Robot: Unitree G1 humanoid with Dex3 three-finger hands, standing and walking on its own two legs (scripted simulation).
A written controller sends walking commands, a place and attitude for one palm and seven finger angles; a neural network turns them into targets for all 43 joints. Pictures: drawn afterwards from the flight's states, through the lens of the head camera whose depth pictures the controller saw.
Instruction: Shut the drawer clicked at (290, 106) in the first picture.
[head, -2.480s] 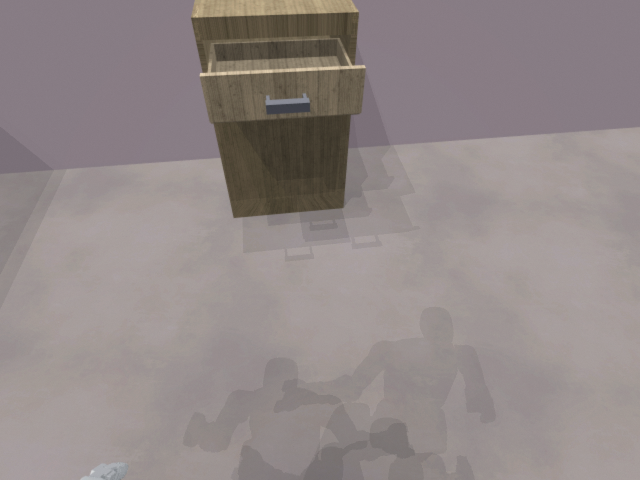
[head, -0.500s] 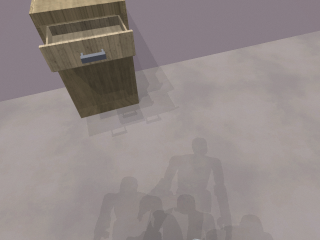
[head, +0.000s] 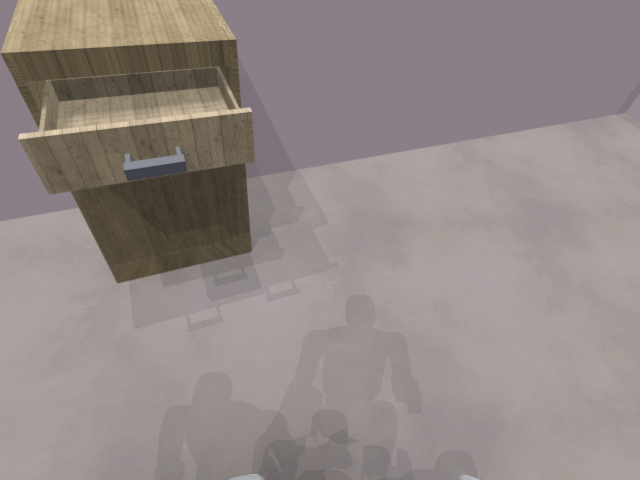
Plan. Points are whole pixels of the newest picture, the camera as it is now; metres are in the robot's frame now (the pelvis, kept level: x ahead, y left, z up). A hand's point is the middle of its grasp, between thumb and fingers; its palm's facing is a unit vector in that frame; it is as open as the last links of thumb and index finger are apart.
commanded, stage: walk to a spot facing it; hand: left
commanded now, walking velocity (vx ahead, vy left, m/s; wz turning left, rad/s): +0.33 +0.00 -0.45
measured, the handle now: (154, 160) +0.71 +0.44 -0.06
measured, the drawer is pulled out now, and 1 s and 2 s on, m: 0.24 0.24 0.24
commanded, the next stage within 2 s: turn to face it in 0.36 s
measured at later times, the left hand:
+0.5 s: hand (242, 373) +0.30 +0.15 -0.15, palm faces -0.25 -0.95 -0.18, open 7.4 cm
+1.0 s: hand (232, 368) +0.32 +0.17 -0.17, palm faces +0.02 -0.99 -0.16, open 7.3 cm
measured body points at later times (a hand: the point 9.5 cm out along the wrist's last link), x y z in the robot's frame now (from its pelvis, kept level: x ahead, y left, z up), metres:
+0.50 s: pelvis +0.17 +0.00 +0.01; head +0.20 -0.01 +0.46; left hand +0.32 +0.20 -0.14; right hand +0.05 -0.19 -0.14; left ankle +0.09 +0.10 -0.72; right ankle +0.27 -0.14 -0.69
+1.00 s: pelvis +0.22 +0.00 +0.00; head +0.24 +0.03 +0.45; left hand +0.32 +0.23 -0.16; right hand +0.26 -0.26 -0.13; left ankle +0.23 +0.09 -0.73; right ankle +0.26 -0.13 -0.72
